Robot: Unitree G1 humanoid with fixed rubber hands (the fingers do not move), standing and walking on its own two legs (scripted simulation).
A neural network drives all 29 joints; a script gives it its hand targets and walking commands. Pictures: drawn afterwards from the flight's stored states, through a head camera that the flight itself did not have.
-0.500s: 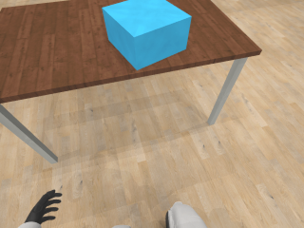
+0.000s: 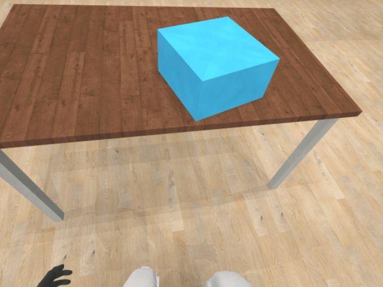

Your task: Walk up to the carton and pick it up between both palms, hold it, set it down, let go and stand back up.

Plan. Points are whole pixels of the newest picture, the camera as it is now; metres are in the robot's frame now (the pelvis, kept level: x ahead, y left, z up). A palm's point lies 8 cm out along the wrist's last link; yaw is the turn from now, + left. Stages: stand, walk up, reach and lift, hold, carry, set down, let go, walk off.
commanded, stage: walk up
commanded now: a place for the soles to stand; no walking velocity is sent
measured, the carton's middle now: (213, 65) +0.75 -0.09 +0.02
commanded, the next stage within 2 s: none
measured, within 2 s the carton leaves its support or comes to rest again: neither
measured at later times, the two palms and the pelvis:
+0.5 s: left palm (91, 244) +0.21 +0.22 -0.10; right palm (371, 266) +0.15 -0.43 -0.09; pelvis +0.10 -0.10 -0.01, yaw +1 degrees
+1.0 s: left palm (91, 226) +0.26 +0.24 -0.11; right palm (372, 235) +0.21 -0.43 -0.06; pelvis +0.17 -0.09 +0.00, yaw +5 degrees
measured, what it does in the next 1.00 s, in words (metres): walks ahead: right foot, then left foot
